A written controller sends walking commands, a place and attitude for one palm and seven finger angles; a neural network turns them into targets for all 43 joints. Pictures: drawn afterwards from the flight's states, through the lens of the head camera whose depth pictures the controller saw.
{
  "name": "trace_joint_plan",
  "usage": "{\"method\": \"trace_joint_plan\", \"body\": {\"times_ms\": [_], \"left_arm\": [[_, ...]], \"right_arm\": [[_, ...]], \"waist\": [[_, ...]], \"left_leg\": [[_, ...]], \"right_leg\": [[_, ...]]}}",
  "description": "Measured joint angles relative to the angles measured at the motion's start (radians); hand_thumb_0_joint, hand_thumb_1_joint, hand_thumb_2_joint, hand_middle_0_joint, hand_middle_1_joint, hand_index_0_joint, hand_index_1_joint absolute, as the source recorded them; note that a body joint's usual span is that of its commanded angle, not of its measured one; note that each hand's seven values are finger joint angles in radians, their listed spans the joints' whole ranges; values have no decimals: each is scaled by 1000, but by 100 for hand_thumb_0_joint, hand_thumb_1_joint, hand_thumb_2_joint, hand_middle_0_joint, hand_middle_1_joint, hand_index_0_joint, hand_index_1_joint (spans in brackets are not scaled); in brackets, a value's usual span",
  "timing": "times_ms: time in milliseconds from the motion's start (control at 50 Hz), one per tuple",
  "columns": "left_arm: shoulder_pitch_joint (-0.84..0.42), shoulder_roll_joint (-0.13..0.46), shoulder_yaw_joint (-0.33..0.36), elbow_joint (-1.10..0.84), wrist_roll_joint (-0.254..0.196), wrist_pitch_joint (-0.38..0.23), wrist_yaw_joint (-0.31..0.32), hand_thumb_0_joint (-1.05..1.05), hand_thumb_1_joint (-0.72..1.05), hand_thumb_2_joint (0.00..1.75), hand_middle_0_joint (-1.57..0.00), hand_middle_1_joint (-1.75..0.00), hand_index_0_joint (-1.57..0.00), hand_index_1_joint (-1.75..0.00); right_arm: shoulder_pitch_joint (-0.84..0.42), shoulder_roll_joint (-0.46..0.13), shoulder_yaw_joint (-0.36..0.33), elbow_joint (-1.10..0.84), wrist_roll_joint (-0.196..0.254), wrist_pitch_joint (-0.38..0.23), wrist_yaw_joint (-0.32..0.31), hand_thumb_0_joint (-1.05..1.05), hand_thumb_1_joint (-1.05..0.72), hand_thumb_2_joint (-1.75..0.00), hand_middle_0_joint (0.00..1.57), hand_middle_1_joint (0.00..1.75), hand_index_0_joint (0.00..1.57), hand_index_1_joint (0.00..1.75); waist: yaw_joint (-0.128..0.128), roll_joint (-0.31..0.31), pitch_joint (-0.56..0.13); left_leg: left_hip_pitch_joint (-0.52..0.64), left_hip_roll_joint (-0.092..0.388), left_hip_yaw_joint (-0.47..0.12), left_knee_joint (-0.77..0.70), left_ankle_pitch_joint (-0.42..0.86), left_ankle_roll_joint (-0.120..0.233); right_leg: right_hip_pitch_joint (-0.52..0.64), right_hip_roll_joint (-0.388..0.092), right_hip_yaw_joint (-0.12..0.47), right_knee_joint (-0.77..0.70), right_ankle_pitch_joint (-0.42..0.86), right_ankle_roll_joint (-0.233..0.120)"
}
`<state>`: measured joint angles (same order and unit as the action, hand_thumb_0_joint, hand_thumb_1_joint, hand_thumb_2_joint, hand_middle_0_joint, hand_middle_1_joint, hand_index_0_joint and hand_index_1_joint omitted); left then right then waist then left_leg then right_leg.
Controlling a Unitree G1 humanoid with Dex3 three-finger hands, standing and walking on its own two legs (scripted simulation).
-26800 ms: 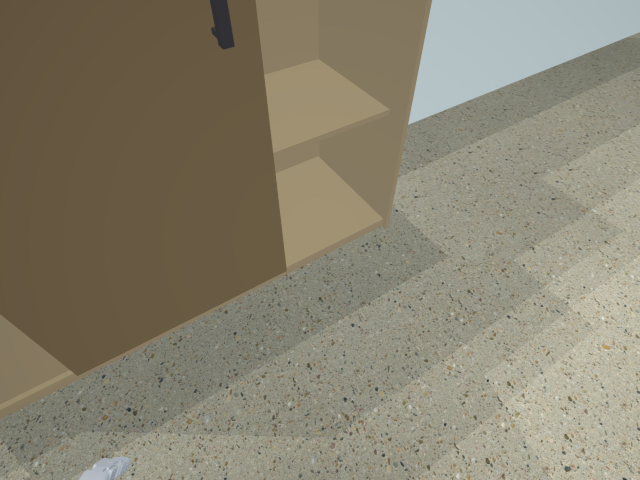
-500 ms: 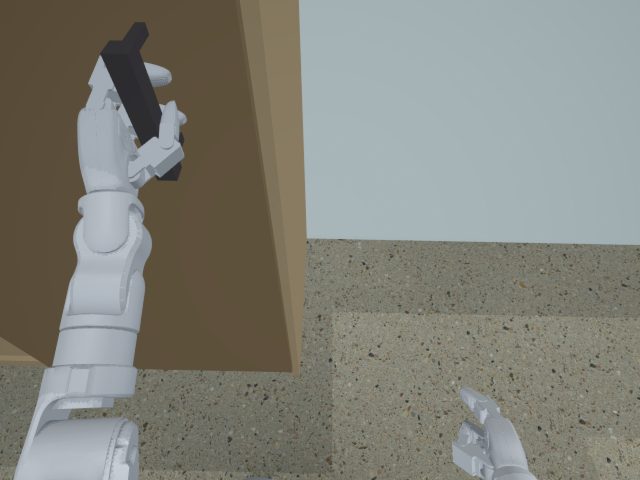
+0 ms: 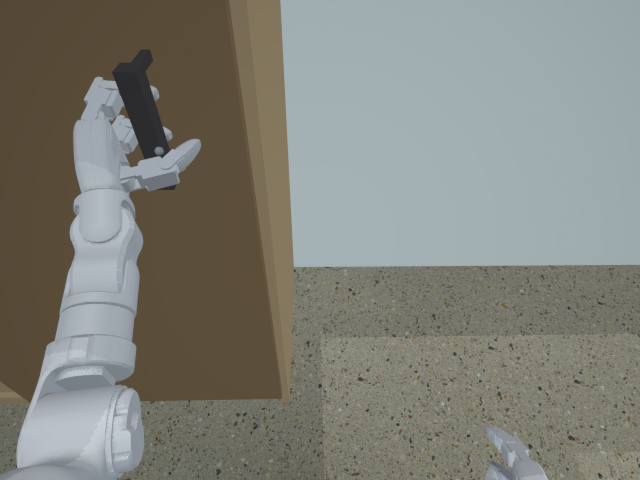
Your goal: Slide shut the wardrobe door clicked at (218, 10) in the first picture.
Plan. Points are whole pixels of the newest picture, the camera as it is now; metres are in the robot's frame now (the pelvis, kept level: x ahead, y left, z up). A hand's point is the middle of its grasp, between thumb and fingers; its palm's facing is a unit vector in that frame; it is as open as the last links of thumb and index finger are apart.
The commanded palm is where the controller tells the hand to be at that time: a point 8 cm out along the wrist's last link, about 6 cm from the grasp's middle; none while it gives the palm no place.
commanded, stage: loosen the grip on the handle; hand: left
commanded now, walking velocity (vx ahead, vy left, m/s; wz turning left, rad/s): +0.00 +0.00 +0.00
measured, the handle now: (155, 122) +0.46 +0.22 +0.23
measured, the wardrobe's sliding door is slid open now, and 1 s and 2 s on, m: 0.00 0.00 0.00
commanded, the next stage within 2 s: slip the hand off the handle in 0.34 s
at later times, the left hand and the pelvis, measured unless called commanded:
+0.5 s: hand (165, 153) +0.42 +0.20 +0.22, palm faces +0.23 -0.97 -0.06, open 14.6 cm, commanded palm +0.39 +0.26 +0.21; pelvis +0.02 +0.01 +0.00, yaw -1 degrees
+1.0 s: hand (114, 155) +0.41 +0.26 +0.22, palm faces +0.28 -0.95 -0.10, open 14.7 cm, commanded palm +0.38 +0.31 +0.21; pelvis +0.03 +0.01 +0.00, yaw +0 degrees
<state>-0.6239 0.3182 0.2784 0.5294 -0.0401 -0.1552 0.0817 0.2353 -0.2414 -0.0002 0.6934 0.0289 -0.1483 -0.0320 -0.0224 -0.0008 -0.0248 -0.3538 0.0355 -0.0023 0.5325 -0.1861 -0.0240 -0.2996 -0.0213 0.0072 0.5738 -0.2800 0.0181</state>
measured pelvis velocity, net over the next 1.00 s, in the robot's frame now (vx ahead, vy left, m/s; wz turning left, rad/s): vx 0.03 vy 0.01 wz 0.00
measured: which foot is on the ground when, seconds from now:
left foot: down 0.00-1.00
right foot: down 0.00-1.00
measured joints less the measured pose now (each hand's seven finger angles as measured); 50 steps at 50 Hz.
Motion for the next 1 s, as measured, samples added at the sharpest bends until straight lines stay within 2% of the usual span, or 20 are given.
{"method": "trace_joint_plan", "body": {"times_ms": [60,140,280,340,460,560,660,780,880,1000], "left_arm": [[-16,16,-7,35,16,-35,16,-2,-3,47,-46,-140,-31,-134],[-42,32,-43,70,16,-78,-8,-1,-28,34,-42,-136,-30,-132],[0,36,-13,17,-22,-108,-43,-1,-49,24,-43,-133,-30,-125],[41,28,-9,-41,-36,-97,-51,-1,-52,22,-44,-131,-29,-122],[119,-6,-4,-165,-59,-39,-44,-1,-55,20,-43,-127,-27,-117],[121,-21,-22,-191,-44,-20,-36,-1,-55,20,-45,-127,-26,-116],[133,-10,-15,-195,-53,3,-56,-1,-56,20,-48,-127,-26,-115],[157,16,37,-188,-61,20,-67,-1,-55,20,-44,-124,-26,-115],[148,48,65,-158,-61,5,-91,-1,-56,20,-36,-121,-26,-115],[122,83,82,-110,-92,-29,-168,-1,-56,20,-36,-121,-26,-115]], "right_arm": [[24,-2,3,2,1,-11,-5,1,-90,-90,20,30,21,30],[51,-6,7,27,3,-22,-18,1,-90,-90,20,30,21,30],[72,-6,8,48,-3,-15,-34,1,-90,-90,20,30,21,30],[72,-7,7,44,-5,-13,-37,1,-90,-90,20,30,21,30],[45,-1,3,22,-10,-4,-34,1,-90,-90,20,30,21,30],[5,6,11,8,-14,13,-38,1,-90,-90,20,30,21,30],[-23,17,19,-13,-13,37,-47,1,-90,-90,20,30,21,30],[-24,21,24,-29,-10,53,-52,1,-90,-90,20,30,21,30],[-3,11,24,-18,-8,51,-57,1,-90,-90,20,30,21,30],[20,-2,22,8,-2,47,-70,1,-90,-90,20,30,21,30]], "waist": [[-6,-2,-2],[-4,-3,5],[-6,1,5],[-2,7,3],[12,13,-8],[24,12,-18],[28,13,-29],[31,17,-34],[39,18,-28],[37,18,-22]], "left_leg": [[-26,1,1,28,-9,2],[-54,0,-7,62,-27,6],[-61,6,0,78,-43,6],[-51,6,5,74,-49,2],[-29,3,16,61,-62,5],[-34,-3,10,68,-71,8],[-23,-3,11,64,-77,8],[-12,-1,10,63,-82,6],[-22,-2,-3,74,-85,4],[-43,-3,-15,88,-87,3]], "right_leg": [[-28,2,3,31,-8,-2],[-51,5,1,55,-17,-2],[-58,13,15,58,-26,1],[-47,13,20,47,-29,3],[-25,8,30,27,-35,9],[-24,2,22,29,-45,11],[-12,2,23,22,-48,11],[1,4,22,17,-51,9],[-1,4,9,23,-57,7],[-14,5,-3,30,-59,6]]}}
